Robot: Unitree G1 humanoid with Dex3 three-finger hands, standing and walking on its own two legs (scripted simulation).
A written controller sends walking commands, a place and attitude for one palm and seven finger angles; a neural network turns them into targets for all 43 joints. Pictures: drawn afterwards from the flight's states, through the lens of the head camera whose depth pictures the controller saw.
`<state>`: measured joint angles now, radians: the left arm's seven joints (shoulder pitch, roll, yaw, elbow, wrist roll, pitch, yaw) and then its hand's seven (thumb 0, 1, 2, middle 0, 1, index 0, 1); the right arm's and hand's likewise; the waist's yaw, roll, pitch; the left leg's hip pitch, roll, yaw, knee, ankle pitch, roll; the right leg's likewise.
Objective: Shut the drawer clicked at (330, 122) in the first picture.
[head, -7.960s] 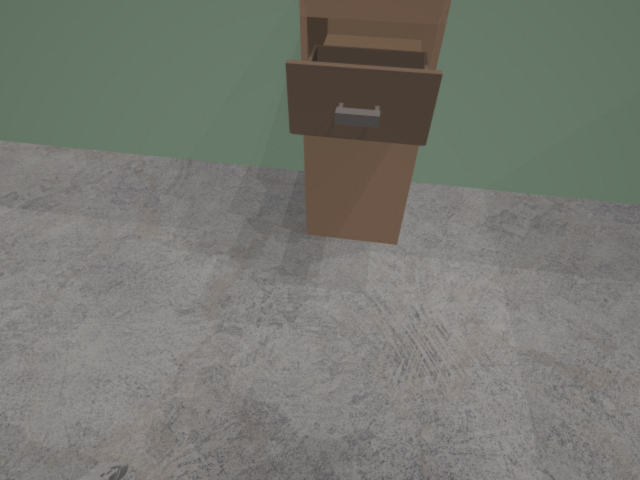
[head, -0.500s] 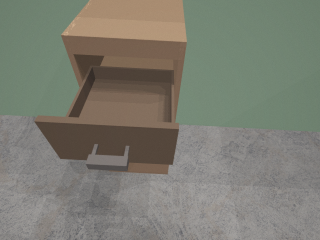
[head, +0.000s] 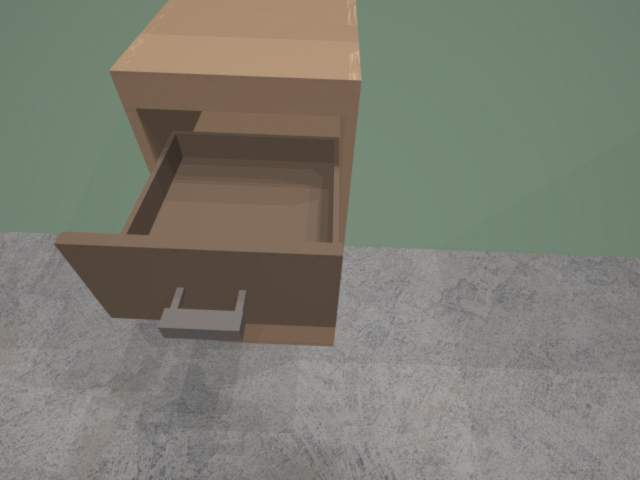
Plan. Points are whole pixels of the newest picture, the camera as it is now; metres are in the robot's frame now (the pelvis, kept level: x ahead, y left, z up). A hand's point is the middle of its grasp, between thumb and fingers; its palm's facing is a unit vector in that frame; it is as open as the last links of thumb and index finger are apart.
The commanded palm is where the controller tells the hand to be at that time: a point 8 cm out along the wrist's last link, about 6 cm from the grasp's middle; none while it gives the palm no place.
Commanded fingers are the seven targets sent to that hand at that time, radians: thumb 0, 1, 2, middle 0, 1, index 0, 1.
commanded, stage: come to a stop and stand still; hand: left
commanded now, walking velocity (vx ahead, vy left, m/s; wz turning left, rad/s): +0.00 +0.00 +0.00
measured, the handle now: (207, 309) +0.32 +0.18 +0.02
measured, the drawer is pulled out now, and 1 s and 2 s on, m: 0.30 0.30 0.30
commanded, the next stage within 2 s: look again from close up in 0.42 s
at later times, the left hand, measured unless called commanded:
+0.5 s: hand out of the picture -0.04 +0.21 -0.17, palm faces +0.02 -0.97 -0.24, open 7.4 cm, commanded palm none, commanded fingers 0.00 0.90 0.90 -0.20 -0.30 -0.20 -0.30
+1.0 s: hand out of the picture +0.00 +0.18 -0.17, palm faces +0.02 -0.98 -0.19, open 7.4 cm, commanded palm none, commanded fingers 0.00 0.90 0.90 -0.20 -0.30 -0.20 -0.30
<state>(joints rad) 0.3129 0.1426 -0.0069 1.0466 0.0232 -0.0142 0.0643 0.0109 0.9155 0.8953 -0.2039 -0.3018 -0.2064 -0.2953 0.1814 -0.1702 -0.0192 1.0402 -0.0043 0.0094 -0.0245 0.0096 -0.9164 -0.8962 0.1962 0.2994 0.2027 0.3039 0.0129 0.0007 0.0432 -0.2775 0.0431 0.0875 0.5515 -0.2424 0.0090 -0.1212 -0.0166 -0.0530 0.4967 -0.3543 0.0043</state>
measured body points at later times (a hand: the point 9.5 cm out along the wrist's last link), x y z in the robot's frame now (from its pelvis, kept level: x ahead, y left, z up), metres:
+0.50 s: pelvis -0.03 +0.02 +0.00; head -0.01 +0.02 +0.45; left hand -0.04 +0.26 -0.15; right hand -0.02 -0.21 -0.16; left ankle +0.03 +0.11 -0.73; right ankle -0.05 -0.11 -0.73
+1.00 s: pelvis +0.01 +0.01 +0.00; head +0.03 +0.02 +0.45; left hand +0.00 +0.23 -0.16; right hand +0.04 -0.22 -0.15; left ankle +0.03 +0.11 -0.73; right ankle -0.05 -0.11 -0.73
